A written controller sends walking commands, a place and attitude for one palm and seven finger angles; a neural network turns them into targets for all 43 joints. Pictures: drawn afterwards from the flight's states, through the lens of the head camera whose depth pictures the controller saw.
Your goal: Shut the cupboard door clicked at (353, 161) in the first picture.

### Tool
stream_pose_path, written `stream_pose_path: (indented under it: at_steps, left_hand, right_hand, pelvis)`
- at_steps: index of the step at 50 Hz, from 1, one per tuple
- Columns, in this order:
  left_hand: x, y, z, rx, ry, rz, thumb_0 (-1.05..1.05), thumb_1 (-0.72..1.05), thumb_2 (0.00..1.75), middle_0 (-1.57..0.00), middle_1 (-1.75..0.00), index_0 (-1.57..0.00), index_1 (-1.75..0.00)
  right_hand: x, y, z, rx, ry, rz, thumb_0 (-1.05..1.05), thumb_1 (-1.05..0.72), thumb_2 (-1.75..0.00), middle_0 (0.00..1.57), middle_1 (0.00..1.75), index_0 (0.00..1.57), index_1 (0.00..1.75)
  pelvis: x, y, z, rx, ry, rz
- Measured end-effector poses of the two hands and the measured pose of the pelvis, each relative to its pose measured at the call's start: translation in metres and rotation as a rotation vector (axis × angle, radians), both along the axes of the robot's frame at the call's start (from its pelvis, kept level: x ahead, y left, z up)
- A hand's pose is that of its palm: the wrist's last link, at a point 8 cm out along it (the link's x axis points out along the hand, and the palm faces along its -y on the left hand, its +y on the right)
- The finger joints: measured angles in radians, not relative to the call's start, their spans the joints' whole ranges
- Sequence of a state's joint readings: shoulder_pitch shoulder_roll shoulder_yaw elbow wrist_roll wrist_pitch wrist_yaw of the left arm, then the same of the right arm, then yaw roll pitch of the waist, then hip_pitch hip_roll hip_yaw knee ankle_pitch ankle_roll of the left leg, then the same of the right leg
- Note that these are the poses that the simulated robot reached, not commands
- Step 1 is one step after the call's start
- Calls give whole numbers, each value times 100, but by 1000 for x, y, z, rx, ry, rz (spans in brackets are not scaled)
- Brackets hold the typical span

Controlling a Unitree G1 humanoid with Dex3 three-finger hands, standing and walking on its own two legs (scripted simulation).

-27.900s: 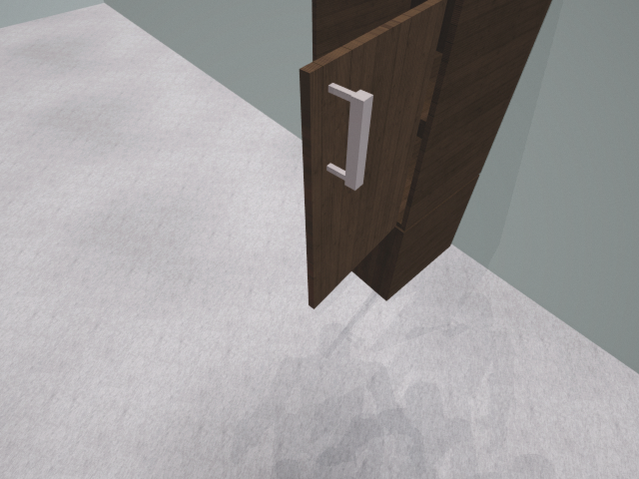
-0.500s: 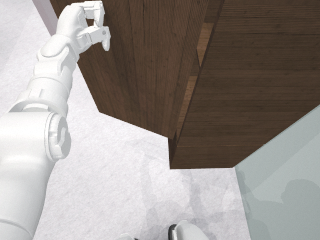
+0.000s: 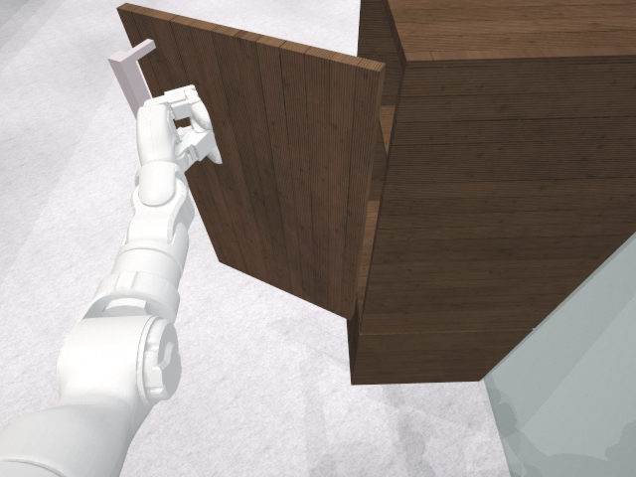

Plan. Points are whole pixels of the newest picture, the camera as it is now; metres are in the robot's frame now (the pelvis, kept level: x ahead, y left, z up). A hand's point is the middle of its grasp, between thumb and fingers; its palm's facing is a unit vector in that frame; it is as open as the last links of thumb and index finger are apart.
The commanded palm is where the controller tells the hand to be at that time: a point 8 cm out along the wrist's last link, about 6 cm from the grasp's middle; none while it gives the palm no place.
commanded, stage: pull the fist back off the door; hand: left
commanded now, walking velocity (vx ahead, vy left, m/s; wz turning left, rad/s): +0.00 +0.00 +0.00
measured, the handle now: (154, 102) +0.60 +0.20 +0.15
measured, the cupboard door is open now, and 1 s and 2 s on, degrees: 62 62 62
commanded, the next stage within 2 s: draw the hand back to the body in 0.32 s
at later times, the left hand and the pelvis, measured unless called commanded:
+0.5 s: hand (231, 166) +0.45 +0.07 +0.16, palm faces +0.09 -1.00 +0.02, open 3.1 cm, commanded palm +0.39 +0.14 +0.16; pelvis -0.02 +0.00 +0.01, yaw +2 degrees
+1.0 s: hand (115, 268) +0.30 +0.17 +0.18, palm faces +0.11 -0.99 -0.08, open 3.1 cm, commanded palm +0.26 +0.22 +0.17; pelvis -0.02 +0.01 +0.02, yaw +2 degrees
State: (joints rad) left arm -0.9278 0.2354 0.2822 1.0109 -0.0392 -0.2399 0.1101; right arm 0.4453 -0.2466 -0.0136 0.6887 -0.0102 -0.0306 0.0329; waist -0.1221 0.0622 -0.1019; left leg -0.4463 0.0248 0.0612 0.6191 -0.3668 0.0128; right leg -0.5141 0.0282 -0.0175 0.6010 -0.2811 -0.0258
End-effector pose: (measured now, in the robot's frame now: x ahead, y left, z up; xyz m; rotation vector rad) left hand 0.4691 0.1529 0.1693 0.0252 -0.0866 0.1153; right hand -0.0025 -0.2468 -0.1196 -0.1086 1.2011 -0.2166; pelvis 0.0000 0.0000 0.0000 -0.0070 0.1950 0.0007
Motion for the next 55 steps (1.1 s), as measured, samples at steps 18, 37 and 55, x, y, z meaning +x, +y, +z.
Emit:
stream_pose_path:
  at_steps: [18,37,55]
  left_hand:
    - [-58,-37,2,14,25,-65,2,90,90,-130,-150,-131,-150]
    - [-115,34,-16,-13,31,-14,2,90,90,-129,-150,-130,-150]
    - [-227,80,-1,154,-11,53,2,90,90,-115,-134,-116,-134]
  right_hand:
    - [107,8,22,-30,-308,130,1,-91,-90,20,30,20,30]
    - [62,5,14,-15,-195,51,1,-91,-90,20,30,21,30]
    - [194,55,81,-6,-608,254,1,-91,-90,20,30,20,30]
  pelvis:
    - [-20,0,5,12,-103,40]
    - [-11,2,11,8,-160,5]
    - [-21,10,17,12,-257,46]
